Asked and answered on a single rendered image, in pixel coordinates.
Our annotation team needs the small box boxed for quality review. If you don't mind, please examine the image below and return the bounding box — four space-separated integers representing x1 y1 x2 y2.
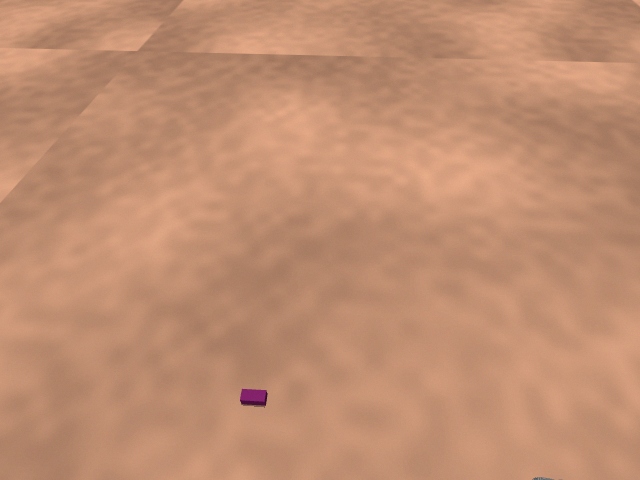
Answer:
240 389 268 406

